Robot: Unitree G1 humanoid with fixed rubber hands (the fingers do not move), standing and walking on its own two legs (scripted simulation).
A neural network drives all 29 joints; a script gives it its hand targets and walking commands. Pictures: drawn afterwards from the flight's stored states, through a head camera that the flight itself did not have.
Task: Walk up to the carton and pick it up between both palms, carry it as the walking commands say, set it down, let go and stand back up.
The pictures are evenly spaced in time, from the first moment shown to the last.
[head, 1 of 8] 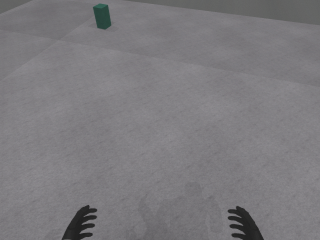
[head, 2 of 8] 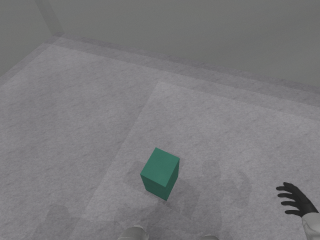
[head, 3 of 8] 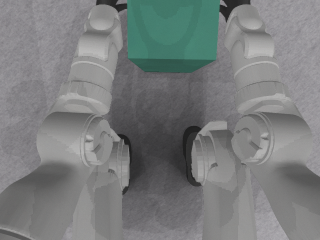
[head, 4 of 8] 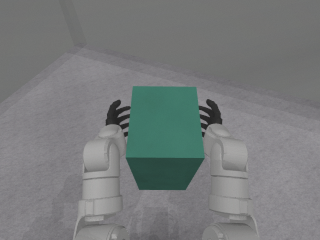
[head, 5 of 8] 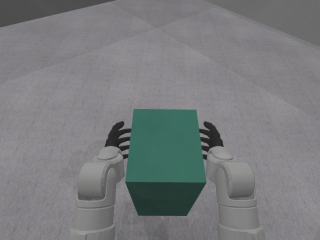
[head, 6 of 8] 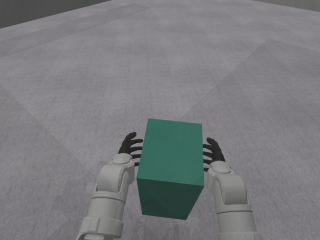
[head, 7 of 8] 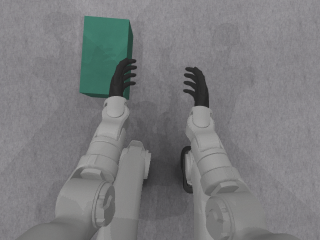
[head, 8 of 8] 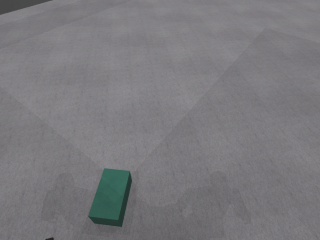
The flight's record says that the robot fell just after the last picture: no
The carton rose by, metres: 0.66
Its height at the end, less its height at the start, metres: -0.07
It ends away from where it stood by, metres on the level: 3.69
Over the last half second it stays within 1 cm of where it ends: yes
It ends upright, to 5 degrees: no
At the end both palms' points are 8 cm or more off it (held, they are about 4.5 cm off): yes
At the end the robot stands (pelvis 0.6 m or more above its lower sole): yes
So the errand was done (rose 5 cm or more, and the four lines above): no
